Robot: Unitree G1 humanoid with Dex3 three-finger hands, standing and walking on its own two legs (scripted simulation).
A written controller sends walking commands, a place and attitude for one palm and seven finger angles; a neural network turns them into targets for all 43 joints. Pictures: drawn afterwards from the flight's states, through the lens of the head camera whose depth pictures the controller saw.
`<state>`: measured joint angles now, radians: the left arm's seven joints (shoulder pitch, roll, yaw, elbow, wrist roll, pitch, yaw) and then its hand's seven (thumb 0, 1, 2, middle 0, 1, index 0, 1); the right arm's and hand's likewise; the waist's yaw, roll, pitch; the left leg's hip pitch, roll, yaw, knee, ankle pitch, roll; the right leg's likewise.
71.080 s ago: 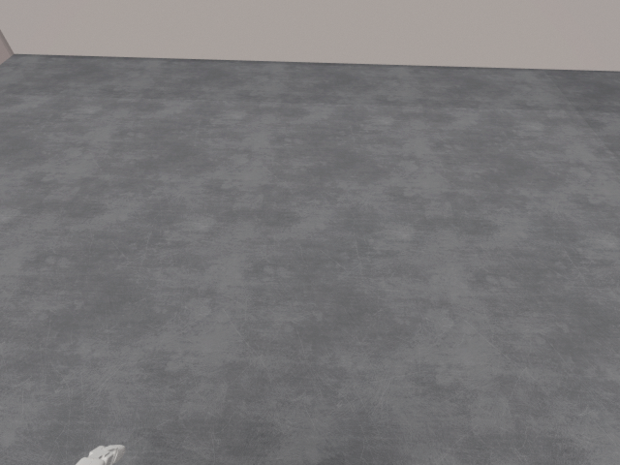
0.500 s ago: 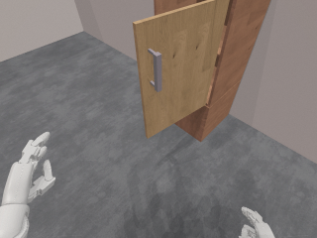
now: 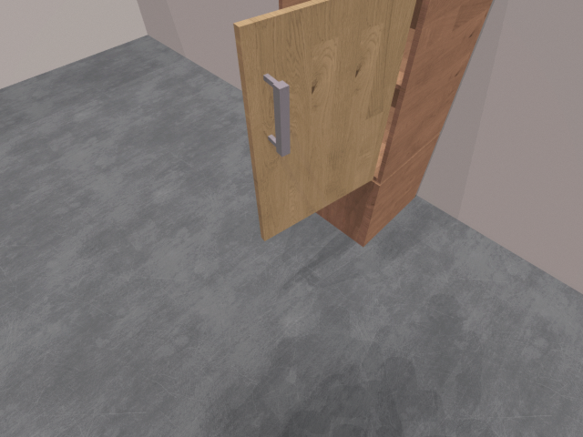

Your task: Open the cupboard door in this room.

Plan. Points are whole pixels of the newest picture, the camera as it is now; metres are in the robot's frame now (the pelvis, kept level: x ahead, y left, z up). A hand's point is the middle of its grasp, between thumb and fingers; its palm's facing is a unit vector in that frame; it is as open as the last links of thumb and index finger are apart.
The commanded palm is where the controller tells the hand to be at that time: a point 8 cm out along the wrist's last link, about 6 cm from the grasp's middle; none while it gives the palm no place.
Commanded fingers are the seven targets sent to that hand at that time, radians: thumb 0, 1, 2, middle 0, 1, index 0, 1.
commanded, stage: let the arm hang, fingers relaxed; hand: left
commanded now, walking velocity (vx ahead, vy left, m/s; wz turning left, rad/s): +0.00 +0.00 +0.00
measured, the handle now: (276, 116) +0.66 +0.08 +0.06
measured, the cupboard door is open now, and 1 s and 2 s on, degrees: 80 80 80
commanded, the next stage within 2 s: look to check the result in 0.52 s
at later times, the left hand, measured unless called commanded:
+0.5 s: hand out of the picture +0.08 +0.19 -0.16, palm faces +0.00 -0.97 -0.25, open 7.4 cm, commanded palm none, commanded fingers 0.00 0.90 0.90 -0.20 -0.30 -0.20 -0.30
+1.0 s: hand out of the picture +0.10 +0.22 -0.15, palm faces -0.01 -0.94 -0.33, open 7.4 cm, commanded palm none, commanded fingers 0.00 0.90 0.90 -0.20 -0.30 -0.20 -0.30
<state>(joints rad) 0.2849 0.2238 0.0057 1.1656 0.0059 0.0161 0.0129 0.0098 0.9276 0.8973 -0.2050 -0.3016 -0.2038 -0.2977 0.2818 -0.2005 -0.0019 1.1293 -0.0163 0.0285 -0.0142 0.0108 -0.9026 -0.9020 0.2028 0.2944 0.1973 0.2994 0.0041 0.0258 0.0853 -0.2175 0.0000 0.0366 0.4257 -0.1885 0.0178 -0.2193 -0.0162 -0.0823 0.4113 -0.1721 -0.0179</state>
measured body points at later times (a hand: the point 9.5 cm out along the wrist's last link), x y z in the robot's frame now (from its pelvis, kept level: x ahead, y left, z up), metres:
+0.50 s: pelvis +0.01 -0.01 +0.00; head +0.03 -0.02 +0.45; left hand +0.08 +0.24 -0.14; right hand +0.05 -0.26 -0.16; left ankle +0.03 +0.11 -0.74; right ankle +0.03 -0.11 -0.74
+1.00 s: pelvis +0.04 -0.02 +0.01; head +0.06 -0.03 +0.46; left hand +0.10 +0.27 -0.13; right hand +0.11 -0.30 -0.14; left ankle +0.03 +0.11 -0.74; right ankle +0.03 -0.11 -0.74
